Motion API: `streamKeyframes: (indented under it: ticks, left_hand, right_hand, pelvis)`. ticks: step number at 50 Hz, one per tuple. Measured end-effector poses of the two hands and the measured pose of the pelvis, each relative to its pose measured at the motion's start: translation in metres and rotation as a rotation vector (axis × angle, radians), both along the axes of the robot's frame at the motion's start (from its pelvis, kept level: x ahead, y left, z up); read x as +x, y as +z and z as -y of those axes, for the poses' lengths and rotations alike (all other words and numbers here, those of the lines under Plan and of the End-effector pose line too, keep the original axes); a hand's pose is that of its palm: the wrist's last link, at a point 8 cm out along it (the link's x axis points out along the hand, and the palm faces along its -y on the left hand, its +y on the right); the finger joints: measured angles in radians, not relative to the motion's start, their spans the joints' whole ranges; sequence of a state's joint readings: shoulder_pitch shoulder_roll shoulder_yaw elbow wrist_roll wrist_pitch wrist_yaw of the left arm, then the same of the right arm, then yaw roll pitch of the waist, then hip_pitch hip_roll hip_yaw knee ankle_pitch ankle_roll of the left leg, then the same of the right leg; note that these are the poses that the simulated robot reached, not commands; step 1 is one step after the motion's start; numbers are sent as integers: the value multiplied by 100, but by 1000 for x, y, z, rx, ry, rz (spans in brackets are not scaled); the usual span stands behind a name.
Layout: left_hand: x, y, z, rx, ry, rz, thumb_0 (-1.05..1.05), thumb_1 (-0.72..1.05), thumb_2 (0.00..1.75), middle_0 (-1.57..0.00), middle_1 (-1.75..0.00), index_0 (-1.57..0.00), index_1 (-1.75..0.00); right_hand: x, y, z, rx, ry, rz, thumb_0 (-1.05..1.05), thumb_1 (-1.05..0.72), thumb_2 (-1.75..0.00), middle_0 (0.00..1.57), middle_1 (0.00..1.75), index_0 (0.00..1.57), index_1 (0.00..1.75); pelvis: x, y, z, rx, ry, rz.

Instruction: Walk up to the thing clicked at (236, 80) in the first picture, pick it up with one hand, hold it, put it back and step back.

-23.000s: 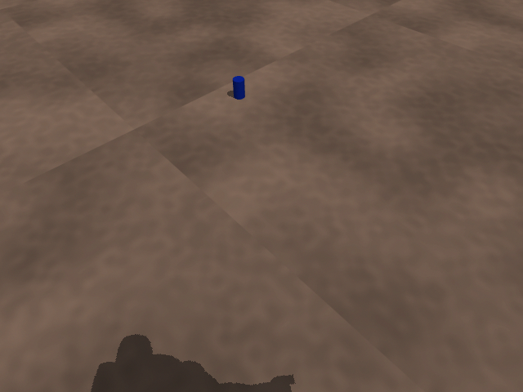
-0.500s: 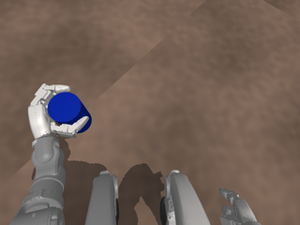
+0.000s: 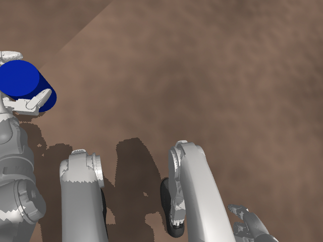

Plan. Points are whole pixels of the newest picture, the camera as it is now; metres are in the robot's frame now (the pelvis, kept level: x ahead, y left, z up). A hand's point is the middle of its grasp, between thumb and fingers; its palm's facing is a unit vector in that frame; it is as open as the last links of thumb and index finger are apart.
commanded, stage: crouch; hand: left
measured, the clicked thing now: (30, 89) +0.47 +0.26 -0.09
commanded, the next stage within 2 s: lower in 0.78 s
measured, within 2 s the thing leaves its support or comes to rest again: neither
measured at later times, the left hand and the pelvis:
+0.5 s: hand (33, 91) +0.50 +0.28 -0.16, palm faces +0.34 -0.94 -0.03, open 10.5 cm; pelvis +0.01 +0.00 -0.07, yaw -4 degrees
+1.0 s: hand (38, 95) +0.50 +0.29 -0.21, palm faces +0.34 -0.94 -0.03, open 10.5 cm; pelvis +0.00 +0.01 -0.09, yaw -7 degrees
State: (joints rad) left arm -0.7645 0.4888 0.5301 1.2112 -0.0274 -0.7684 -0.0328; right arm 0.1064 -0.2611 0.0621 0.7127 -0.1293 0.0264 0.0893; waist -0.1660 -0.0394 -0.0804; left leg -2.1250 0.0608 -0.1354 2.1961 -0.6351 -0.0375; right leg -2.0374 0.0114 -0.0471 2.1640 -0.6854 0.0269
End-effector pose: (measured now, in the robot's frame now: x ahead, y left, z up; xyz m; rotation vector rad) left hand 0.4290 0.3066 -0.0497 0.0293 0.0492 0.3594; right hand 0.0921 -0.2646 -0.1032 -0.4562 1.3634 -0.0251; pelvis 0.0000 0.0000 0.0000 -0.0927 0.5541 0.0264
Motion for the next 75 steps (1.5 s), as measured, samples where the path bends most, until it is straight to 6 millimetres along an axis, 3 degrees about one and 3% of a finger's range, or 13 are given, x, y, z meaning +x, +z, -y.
streamKeyframes:
  ticks: [12, 20, 26, 38, 60, 75]
  left_hand:
    - [26, -50, -13, 7, -16, -9, -5, -46, 107, -64, -99, -71, -102]
    - [25, -90, -16, -22, -8, -30, -5, -45, 107, -64, -98, -71, -102]
    - [29, -108, -19, -8, -16, -19, -5, -45, 106, -64, -98, -71, -102]
    - [38, -130, -20, -22, -23, -27, -5, -44, 106, -64, -99, -71, -102]
    - [39, -180, -20, -28, -10, -65, -5, -45, 106, -65, -97, -72, -101]
    - [43, -208, -20, -26, -3, -64, -5, -44, 106, -65, -96, -72, -99]
  right_hand:
    - [-27, -41, -1, -26, 10, -89, 0, -91, -90, 21, 30, 20, 30]
    - [-24, -53, 1, -45, 45, -131, 0, -90, -90, 21, 30, 20, 30]
    - [-18, -57, 5, -79, 81, -156, 0, -90, -90, 21, 30, 20, 30]
    - [-10, -59, 6, -115, 131, -154, 0, -90, -90, 21, 30, 20, 30]
    - [-20, -46, -2, -177, 245, -215, 0, -92, -90, 21, 30, 20, 30]
    - [-3, -39, -8, -234, 366, -233, -1, -92, -90, 21, 30, 20, 30]
  pelvis:
    - [1, -47, -3, -28, -22, 36]
    - [5, -64, -4, -44, -38, 52]
    - [7, -74, -4, -56, -46, 68]
    - [7, -87, -9, -88, -61, 106]
    - [2, -97, -14, -138, -87, 183]
    - [2, -101, -19, -179, -104, 224]
